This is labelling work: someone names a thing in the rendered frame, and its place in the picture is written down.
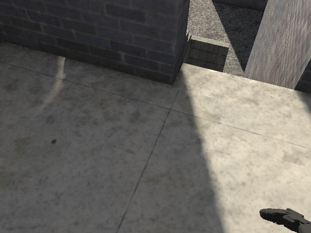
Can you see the right robot hand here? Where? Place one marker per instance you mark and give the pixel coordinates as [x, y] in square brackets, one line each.
[289, 218]

